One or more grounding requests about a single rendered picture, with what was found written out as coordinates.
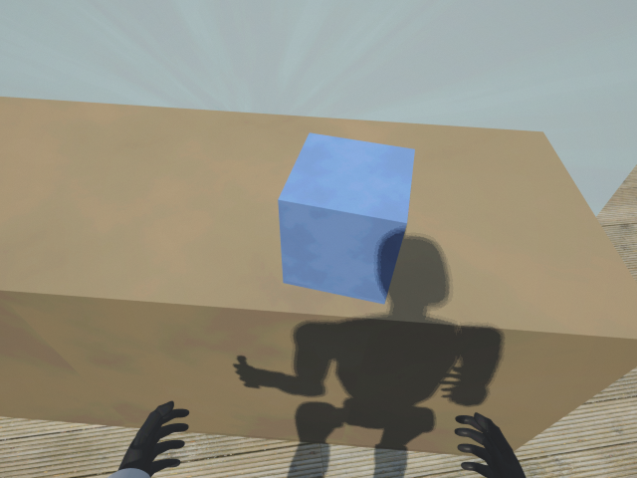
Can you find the right robot hand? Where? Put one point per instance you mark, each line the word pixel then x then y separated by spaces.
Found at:
pixel 497 453

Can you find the carton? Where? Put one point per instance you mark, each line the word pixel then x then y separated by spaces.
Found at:
pixel 343 212

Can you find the left robot hand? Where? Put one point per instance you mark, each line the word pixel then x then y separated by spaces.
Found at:
pixel 144 447

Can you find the pedestal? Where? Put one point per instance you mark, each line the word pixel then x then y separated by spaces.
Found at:
pixel 141 263

